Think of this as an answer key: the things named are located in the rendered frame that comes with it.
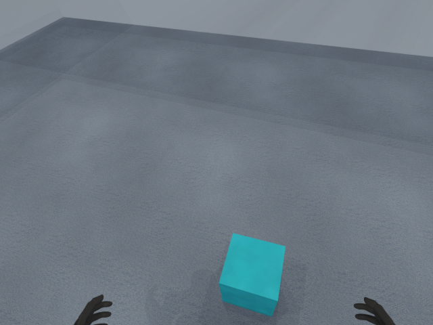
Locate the robot left hand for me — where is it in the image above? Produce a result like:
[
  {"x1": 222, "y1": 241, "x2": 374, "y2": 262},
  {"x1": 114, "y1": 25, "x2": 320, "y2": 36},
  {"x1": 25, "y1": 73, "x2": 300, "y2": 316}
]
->
[{"x1": 74, "y1": 295, "x2": 112, "y2": 325}]

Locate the carton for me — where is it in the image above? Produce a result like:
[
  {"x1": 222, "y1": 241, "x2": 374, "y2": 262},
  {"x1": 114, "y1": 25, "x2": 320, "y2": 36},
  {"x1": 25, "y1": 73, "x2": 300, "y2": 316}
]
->
[{"x1": 219, "y1": 233, "x2": 286, "y2": 316}]

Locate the robot right hand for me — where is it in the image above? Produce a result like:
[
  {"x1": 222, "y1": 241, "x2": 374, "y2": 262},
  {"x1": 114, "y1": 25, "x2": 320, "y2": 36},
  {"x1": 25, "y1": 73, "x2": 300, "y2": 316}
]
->
[{"x1": 354, "y1": 297, "x2": 396, "y2": 325}]

